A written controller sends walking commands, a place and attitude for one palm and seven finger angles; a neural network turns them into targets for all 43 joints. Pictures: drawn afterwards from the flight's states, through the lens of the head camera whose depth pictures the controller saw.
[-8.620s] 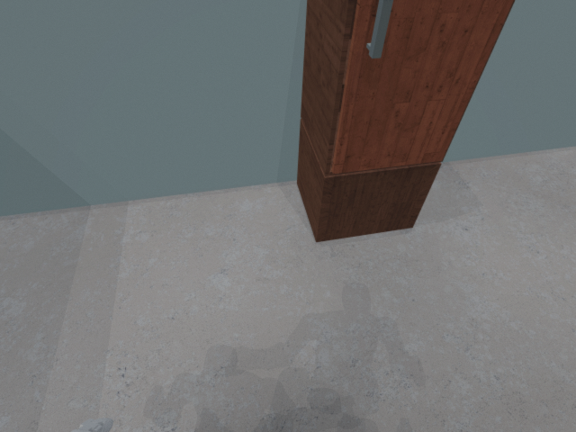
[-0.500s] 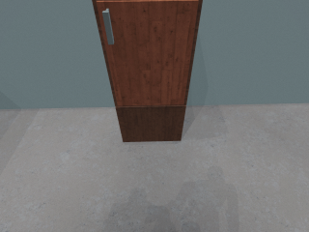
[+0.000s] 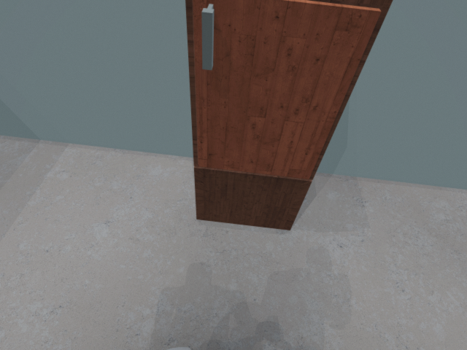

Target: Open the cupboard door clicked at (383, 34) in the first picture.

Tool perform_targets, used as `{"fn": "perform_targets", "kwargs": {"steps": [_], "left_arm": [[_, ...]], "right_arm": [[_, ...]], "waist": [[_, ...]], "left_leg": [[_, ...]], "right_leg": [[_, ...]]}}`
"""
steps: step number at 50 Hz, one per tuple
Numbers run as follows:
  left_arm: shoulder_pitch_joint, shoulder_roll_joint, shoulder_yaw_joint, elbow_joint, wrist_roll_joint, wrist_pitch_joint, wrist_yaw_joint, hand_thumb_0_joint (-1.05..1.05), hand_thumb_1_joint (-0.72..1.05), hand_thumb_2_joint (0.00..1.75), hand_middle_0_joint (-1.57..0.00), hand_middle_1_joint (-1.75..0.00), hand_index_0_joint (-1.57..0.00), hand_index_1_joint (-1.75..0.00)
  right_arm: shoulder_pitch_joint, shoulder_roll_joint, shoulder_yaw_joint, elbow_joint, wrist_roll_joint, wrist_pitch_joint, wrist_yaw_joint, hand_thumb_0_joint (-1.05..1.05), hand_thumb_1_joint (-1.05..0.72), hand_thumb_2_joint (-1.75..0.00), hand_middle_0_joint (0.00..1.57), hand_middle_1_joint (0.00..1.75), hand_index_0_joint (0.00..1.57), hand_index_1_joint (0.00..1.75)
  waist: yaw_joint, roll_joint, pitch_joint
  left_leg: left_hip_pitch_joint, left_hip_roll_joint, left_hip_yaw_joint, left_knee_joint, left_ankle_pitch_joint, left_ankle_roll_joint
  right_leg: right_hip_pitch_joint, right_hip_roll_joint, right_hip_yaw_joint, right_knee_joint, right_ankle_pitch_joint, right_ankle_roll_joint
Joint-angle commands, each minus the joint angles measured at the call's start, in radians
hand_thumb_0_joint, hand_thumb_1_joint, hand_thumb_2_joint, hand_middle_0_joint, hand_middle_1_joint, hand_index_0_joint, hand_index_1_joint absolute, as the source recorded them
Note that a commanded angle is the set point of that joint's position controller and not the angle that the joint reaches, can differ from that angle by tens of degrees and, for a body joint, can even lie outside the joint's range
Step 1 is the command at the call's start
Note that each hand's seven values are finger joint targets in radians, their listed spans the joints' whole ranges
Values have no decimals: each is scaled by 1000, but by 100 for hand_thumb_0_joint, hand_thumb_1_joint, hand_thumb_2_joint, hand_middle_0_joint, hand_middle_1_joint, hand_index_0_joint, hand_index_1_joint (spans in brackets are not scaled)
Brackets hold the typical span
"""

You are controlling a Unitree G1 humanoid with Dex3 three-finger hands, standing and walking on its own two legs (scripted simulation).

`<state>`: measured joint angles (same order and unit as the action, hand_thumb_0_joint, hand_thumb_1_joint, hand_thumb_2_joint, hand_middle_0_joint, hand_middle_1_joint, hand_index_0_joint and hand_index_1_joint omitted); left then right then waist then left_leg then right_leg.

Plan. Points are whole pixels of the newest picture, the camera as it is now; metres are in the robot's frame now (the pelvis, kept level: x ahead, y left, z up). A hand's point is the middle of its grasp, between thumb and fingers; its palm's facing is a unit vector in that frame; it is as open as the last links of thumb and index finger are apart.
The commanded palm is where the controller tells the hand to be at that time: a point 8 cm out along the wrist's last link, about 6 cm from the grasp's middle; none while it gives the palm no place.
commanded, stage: take the last steps up to it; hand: left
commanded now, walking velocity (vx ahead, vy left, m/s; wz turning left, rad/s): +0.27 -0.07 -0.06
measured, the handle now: (209, 37) +0.75 +0.15 +0.17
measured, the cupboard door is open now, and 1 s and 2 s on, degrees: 0 0 0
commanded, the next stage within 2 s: come to a stop and stand still in 0.32 s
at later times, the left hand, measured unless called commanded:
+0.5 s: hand (184, 275) +0.29 +0.13 -0.15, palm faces -0.06 -0.97 -0.23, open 7.4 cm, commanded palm none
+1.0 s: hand (146, 305) +0.22 +0.20 -0.17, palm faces +0.07 -0.97 -0.22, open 7.3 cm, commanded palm none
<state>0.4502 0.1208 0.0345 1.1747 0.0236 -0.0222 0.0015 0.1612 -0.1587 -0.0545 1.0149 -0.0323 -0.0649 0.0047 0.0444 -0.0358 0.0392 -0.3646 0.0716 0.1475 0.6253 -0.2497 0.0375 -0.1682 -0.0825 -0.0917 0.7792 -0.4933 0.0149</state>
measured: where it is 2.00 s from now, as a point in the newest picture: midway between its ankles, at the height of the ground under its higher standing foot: outside the picture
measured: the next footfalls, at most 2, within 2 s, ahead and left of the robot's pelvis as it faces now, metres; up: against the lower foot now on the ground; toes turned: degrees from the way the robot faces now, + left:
right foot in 0.46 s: +0.28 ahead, -0.15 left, +0.00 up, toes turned -9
left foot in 0.90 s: +0.22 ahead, +0.11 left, +0.00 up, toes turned +2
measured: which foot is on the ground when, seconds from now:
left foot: down 0.00-0.46, up 0.48-0.88, down 0.90-1.00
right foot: up 0.00-0.44, down 0.46-0.90, up 0.92-1.00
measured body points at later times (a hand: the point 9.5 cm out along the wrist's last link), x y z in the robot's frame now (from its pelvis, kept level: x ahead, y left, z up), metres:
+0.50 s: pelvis +0.17 -0.04 +0.00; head +0.21 -0.07 +0.45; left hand +0.29 +0.18 -0.13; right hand +0.08 -0.24 -0.17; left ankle +0.07 +0.09 -0.70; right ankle +0.24 -0.14 -0.73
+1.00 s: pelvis +0.17 -0.01 +0.01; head +0.19 +0.02 +0.46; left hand +0.22 +0.25 -0.15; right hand +0.28 -0.25 -0.12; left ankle +0.18 +0.11 -0.72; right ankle +0.21 -0.14 -0.70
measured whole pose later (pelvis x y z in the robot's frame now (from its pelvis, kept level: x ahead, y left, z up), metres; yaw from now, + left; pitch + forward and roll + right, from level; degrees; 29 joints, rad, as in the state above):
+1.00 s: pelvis +0.17 -0.01 +0.01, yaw +0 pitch -1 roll +0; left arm 0.20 0.24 0.07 1.01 0.02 0.06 0.02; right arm 0.14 -0.17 -0.03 0.97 -0.03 0.01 -0.03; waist 0.03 -0.06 0.05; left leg -0.25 0.01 0.04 0.55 -0.29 0.01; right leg -0.42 -0.04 -0.02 0.81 -0.41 0.02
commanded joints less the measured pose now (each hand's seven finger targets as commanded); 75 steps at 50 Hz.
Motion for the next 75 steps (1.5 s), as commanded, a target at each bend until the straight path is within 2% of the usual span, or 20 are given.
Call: {"fn": "perform_targets", "kwargs": {"steps": [1, 6, 18, 20, 21, 22, 23, 24, 29, 36, 43, 45, 46, 51, 59, 61, 63, 64, 66, 75], "left_arm": [[-136, 83, 23, -118, 1, -24, -5, 0, 90, 90, -20, -30, -20, -30], [-56, 44, 30, -97, 12, 6, -15, 0, 90, 90, -20, -30, -20, -30], [-311, 76, 25, -205, 0, 4, -18, 0, 90, 90, -20, -30, -20, -30], [-218, 97, 31, -175, 2, -10, -16, 0, 90, 90, -20, -30, -20, -30], [-105, 136, 37, -137, 4, -24, -12, 0, 90, 90, -20, -30, -20, -30], [-5, 220, 54, -103, 9, -42, 3, 0, 90, 90, -20, -30, -20, -30], [51, 283, 56, -93, -8, -43, 10, 0, 90, 90, -20, -30, -20, -30], [-25, 257, 48, -107, -14, -41, 20, 0, 90, 90, -20, -30, -20, -30], [-247, 204, 37, -171, 0, 2, 47, 0, 90, 90, -20, -30, -20, -30], [-286, 229, 60, -226, 7, 26, 49, 0, 90, 90, -20, -30, -20, -30], [-294, 242, 61, -238, 5, 43, 37, 0, 90, 90, -20, -30, -20, -30], [-222, 136, 35, -250, -13, 55, 29, 0, 90, 90, -20, -30, -20, -30], [-241, 141, 31, -256, -10, 57, 29, 0, 90, 90, -20, -30, -20, -30], [-171, 165, 41, -171, -3, 61, 5, 0, 90, 90, -20, -30, -20, -30], [-197, 106, 8, -154, -9, 46, 4, 0, 90, 90, -20, -30, -20, -30], [-25, 138, -2, -82, 4, 15, 50, 0, 90, 90, -20, -30, -20, -30], [-124, 188, -11, -150, 4, -2, 47, 0, 90, 90, -20, -30, -20, -30], [-150, 210, -10, -166, 6, -6, 39, 0, 90, 90, -20, -30, -20, -30], [-144, 187, -4, -155, -5, -15, 38, 0, 90, 90, -20, -30, -20, -30], [-139, 174, -6, -157, -9, 0, 34, 0, 90, 90, -20, -30, -20, -30]], "right_arm": [[249, -162, -31, 33, 6, 10, -28, 0, -90, -90, 20, 30, 20, 30], [183, -76, -8, 20, 11, -18, -34, 0, -90, -90, 20, 30, 20, 30], [260, -122, -22, 69, -2, 7, -31, 0, -90, -90, 20, 30, 20, 30], [254, -118, -19, 75, 1, 13, -30, 0, -90, -90, 20, 30, 20, 30], [254, -107, -14, 82, 10, 10, -26, 0, -90, -90, 20, 30, 20, 30], [291, -51, -2, 78, 21, 6, -20, 0, -90, -90, 20, 30, 20, 30], [304, -37, 8, 56, 31, 15, -27, 0, -90, -90, 20, 30, 20, 30], [290, -46, 8, 59, 35, 35, -38, 0, -90, -90, 20, 30, 20, 30], [232, -22, 4, 73, 32, 95, -38, 0, -90, -90, 20, 30, 20, 30], [121, -68, -21, -18, 17, 124, -19, 0, -90, -90, 20, 30, 20, 30], [162, -74, -8, -39, 22, 87, -17, 0, -90, -90, 20, 30, 20, 30], [125, -188, -22, -64, 10, 65, -19, 0, -90, -90, 20, 30, 20, 30], [59, -222, -19, -97, 6, 72, -21, 0, -90, -90, 20, 30, 20, 30], [-13, -168, 1, -79, 7, 57, -50, 0, -90, -90, 20, 30, 20, 30], [109, -177, -19, 6, 9, 61, -49, 0, -90, -90, 20, 30, 20, 30], [38, -233, -23, -24, 27, 53, -42, 0, -90, -90, 20, 30, 20, 30], [107, -82, 16, -69, 18, 58, -14, 0, -90, -90, 20, 30, 20, 30], [130, -67, 19, -62, 9, 58, -2, 0, -90, -90, 20, 30, 20, 30], [161, -91, 20, -48, 14, 44, -12, 0, -90, -90, 20, 30, 20, 30], [206, -75, 35, -5, 8, 50, -21, 0, -90, -90, 20, 30, 20, 30]], "waist": [[-124, 168, 37], [-37, 136, 31], [-80, 161, 63], [-33, 123, 16], [19, 63, -59], [44, -131, -164], [34, -199, -232], [11, -155, -233], [-43, -50, -89], [-35, -125, -99], [-77, -136, -131], [-58, 297, -77], [-58, 311, -17], [-24, 174, -12], [-83, 193, -49], [-2, 109, -44], [-84, -46, 4], [-87, 105, -47], [-87, -42, -107], [-61, 2, 74]], "left_leg": [[266, 337, -447, -447, -193, 117], [180, 227, -191, -473, 68, 89], [269, 233, -107, -344, 351, 102], [225, 197, -80, -215, 374, 65], [184, 145, -44, -60, 361, 29], [-18, 44, 24, 185, 119, -23], [-66, -45, -23, 386, -372, -53], [-14, -14, -129, 436, -386, -54], [3, -14, -141, 366, -273, -79], [-51, -40, -153, 389, -191, -104], [211, -55, -89, -132, 26, -77], [228, 220, -408, -356, 139, 4], [46, 311, -496, -422, 82, 91], [143, 202, -309, -390, 169, 88], [286, 203, -305, -319, 364, 108], [202, 166, -213, -55, 494, 34], [73, -3, -87, -8, -85, -38], [158, -29, -77, -49, -56, -48], [139, 8, -119, -50, 87, -28], [68, 2, -129, -145, -26, -29]], "right_leg": [[-487, -44, 67, 449, 88, -35], [-401, -53, 58, 345, 262, -3], [-291, -6, -16, -125, 272, -14], [-98, 39, -57, -247, 335, -26], [79, 22, -24, -317, 409, -37], [322, -184, 201, -315, 688, -101], [343, -362, 376, -360, 1070, -210], [226, -358, 345, -373, 1196, -237], [-8, -275, 157, -380, 1058, -204], [-40, -271, 145, -404, 891, -208], [-113, -176, 134, -322, 504, -121], [-295, 5, 33, -116, 72, -5], [-249, 40, 64, 9, -40, 9], [-282, 49, 138, 203, 101, 25], [-167, 46, 60, -154, 52, 23], [-95, 5, 131, -364, 268, -15], [-166, -85, 246, -489, 101, -89], [-189, -86, 207, -423, 81, -95], [-102, -18, 160, -334, 254, -77], [-187, -11, 168, -393, 33, -71]]}}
